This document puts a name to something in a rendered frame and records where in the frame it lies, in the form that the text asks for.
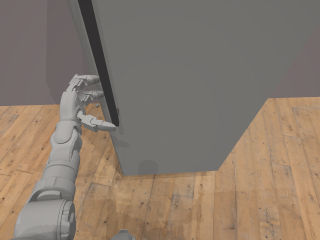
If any robot left shin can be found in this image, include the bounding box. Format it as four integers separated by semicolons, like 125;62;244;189
118;229;129;233

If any left robot upper arm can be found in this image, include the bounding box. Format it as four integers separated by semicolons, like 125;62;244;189
9;199;76;240

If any fridge door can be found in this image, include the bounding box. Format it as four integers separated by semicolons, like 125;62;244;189
69;0;320;176

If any handle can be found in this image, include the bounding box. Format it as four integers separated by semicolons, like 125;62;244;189
78;0;119;127

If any left robot forearm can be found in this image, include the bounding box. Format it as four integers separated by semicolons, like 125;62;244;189
13;120;83;238

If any left robot hand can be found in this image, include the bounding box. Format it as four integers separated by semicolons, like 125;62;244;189
59;74;117;133

